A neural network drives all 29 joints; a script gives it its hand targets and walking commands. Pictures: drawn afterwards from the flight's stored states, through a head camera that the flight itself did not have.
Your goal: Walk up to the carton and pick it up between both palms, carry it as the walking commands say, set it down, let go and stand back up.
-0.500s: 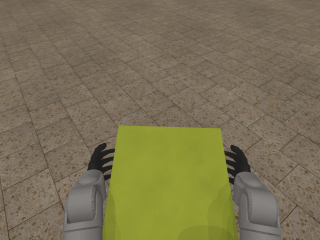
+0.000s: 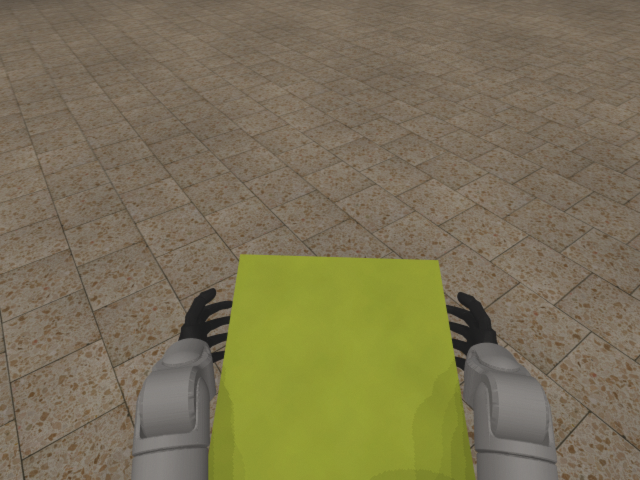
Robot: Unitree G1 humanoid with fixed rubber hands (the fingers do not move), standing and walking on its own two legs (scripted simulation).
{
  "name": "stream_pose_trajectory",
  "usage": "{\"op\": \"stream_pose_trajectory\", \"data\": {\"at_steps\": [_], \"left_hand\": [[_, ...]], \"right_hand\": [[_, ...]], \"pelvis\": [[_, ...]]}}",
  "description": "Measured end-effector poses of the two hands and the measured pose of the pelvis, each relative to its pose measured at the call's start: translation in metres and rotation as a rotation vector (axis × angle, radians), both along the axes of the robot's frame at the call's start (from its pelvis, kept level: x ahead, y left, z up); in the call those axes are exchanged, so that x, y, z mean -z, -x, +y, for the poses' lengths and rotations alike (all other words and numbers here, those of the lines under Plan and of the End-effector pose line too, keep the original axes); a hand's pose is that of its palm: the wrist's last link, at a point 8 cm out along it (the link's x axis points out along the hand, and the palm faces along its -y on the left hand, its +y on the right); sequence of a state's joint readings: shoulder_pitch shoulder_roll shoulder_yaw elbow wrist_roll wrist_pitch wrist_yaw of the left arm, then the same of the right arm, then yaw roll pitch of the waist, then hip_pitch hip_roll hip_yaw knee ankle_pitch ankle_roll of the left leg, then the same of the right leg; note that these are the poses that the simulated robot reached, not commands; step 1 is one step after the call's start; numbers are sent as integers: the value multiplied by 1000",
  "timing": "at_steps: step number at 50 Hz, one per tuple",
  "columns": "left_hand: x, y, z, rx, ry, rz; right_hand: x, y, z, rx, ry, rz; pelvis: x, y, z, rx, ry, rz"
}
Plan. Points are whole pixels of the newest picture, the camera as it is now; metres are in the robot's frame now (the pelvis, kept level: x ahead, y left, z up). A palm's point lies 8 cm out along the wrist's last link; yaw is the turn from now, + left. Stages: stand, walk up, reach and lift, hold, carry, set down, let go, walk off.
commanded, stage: carry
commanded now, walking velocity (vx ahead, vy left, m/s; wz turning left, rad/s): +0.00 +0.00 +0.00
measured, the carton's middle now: (334, 383) +0.28 +0.00 -0.02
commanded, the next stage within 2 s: hold in 0.90 s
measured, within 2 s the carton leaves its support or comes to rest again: neither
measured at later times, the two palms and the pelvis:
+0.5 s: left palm (197, 357) +0.26 +0.16 +0.07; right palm (484, 359) +0.26 -0.18 +0.07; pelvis -0.01 +0.00 +0.00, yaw +0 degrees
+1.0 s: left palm (193, 376) +0.25 +0.17 +0.04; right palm (472, 378) +0.25 -0.17 +0.04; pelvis -0.03 +0.00 +0.01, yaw -1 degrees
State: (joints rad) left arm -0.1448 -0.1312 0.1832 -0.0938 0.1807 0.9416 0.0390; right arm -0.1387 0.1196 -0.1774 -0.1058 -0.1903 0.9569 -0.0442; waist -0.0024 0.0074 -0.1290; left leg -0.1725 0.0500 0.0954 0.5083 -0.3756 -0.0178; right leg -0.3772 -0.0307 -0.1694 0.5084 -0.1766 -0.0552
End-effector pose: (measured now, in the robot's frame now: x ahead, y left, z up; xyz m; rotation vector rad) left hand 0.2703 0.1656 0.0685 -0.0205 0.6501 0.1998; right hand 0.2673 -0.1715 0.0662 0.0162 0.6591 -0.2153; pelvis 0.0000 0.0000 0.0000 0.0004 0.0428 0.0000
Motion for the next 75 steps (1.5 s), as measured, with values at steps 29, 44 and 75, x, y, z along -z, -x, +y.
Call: {"op": "stream_pose_trajectory", "data": {"at_steps": [29, 44, 75], "left_hand": [[0, 12, -4, -12, -12, 9], [2, 19, -2, -21, -12, 2], [-2, -5, 27, 52, -72, -25]], "right_hand": [[2, 6, -4, -18, 0, 6], [3, 10, -2, -28, 2, -4], [-4, -11, 24, -70, 11, -70]], "pelvis": [[0, 11, -5, -4, -4, 4], [0, 17, -6, -6, -6, 6], [-13, 14, 20, -45, 17, -205]]}}
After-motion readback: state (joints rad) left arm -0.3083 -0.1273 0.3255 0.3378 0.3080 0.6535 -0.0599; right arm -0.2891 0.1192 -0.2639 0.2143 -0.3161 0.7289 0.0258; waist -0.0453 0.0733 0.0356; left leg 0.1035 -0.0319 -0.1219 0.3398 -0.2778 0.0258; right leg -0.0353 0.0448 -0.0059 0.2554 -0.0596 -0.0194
